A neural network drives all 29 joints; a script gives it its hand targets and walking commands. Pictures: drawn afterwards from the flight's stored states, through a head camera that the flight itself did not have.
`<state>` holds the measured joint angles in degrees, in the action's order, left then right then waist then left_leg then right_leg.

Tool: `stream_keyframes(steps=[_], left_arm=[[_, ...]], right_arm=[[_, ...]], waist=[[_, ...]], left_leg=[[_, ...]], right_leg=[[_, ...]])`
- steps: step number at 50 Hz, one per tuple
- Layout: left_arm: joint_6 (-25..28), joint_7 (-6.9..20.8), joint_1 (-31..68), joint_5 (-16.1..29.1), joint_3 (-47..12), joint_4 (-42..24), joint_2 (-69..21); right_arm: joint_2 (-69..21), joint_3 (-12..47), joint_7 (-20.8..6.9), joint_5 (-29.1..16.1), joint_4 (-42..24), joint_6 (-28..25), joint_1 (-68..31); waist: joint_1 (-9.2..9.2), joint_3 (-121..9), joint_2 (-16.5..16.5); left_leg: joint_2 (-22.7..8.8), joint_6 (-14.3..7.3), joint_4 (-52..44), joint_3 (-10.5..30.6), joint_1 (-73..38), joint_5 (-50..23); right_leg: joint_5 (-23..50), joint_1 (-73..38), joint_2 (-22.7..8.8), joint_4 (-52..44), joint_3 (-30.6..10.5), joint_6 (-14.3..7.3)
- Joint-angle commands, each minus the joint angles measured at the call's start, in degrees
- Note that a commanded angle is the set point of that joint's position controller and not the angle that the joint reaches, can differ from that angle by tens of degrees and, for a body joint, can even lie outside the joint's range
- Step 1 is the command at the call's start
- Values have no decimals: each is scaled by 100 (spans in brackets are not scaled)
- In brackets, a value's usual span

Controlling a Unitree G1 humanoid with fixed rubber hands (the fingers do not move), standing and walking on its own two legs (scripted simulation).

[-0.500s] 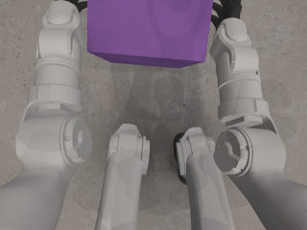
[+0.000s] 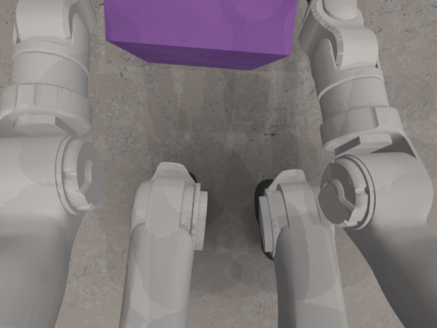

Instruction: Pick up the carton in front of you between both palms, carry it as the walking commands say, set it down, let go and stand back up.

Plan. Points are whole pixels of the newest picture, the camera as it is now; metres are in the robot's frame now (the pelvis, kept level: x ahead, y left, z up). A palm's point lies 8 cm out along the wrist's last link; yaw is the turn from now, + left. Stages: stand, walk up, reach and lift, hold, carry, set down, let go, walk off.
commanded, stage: set down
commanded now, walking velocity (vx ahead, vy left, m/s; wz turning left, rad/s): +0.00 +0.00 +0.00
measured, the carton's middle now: out of the picture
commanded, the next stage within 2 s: none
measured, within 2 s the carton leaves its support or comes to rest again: rests again in 0.10 s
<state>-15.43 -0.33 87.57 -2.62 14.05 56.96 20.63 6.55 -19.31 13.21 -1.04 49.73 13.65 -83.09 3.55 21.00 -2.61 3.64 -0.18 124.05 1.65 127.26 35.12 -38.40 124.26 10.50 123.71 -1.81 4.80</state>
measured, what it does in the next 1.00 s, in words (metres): stands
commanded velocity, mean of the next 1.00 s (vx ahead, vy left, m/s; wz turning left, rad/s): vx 0.00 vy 0.00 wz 0.00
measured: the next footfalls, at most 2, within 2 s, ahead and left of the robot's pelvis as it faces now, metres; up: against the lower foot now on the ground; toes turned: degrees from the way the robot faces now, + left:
none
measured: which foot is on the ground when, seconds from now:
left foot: down 0.00-1.00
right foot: down 0.00-1.00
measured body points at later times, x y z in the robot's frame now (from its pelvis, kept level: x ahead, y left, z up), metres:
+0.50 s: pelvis -0.02 +0.00 -0.02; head +0.36 +0.05 +0.21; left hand +0.55 +0.24 -0.19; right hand +0.56 -0.08 -0.19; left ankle +0.10 +0.11 -0.35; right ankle +0.09 -0.12 -0.35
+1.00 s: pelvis +0.00 +0.00 -0.02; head +0.38 +0.04 +0.20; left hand +0.55 +0.25 -0.22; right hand +0.57 -0.09 -0.22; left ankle +0.10 +0.11 -0.35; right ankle +0.09 -0.12 -0.35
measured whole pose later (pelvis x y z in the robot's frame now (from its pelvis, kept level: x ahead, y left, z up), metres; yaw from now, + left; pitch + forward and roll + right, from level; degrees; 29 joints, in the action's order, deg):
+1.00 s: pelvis +0.00 +0.00 -0.02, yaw +0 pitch +33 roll -3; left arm -7.0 3.3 90.5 -1.8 15.7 67.1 26.5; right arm 11.7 -16.2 7.8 -1.5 59.9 7.6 -88.1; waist 2.8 29.9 -2.8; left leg 1.4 -0.9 129.2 1.0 125.4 36.5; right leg -39.4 122.6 8.5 128.8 0.2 3.6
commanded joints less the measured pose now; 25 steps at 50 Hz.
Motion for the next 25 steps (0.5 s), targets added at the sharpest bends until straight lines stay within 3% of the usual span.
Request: stream_keyframes(steps=[1, 10, 25], left_arm=[[178, 1650, 2840, 656, -1624, -620, -5086], [264, 1640, 3328, 710, -1551, -551, -4578], [91, 1813, 2519, 99, -903, 333, -4138]], right_arm=[[-4948, 2248, -1578, -535, -662, -179, -3942], [-4544, 2135, -1574, -679, -397, -231, -4266], [-3814, 1331, -1816, -152, 576, -99, -3351]], waist=[[342, -6870, -172], [451, -6170, -151], [254, -3747, -101]], left_leg=[[167, -41, -825, -303, -3433, -3026], [99, -115, -709, -267, -3210, -2451], [63, -241, -687, -24, -2688, -1288]], right_leg=[[2656, -2980, 13, -644, 562, -309], [2127, -2767, -18, -555, 516, -372], [895, -1725, -82, -554, 514, -478]])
